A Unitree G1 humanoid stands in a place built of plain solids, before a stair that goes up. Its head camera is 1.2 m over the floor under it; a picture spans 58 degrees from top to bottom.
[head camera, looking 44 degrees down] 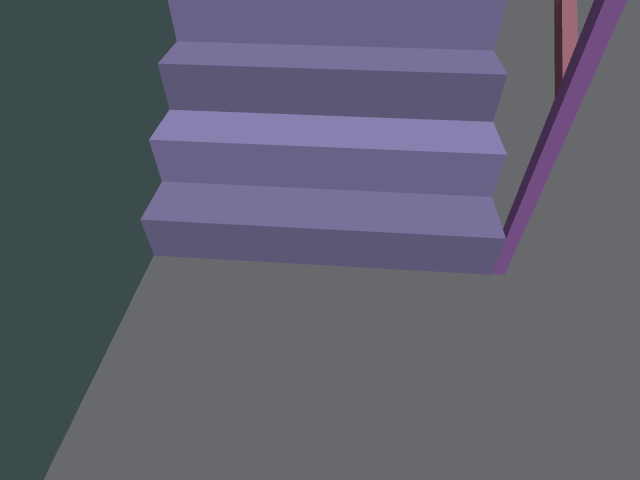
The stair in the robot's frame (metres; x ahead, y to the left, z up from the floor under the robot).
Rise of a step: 0.18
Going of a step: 0.23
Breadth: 1.28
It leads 4 degrees to the right of straight ahead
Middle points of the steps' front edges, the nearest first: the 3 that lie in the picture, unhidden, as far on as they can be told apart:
1.11 0.00 0.19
1.34 -0.01 0.37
1.56 -0.03 0.56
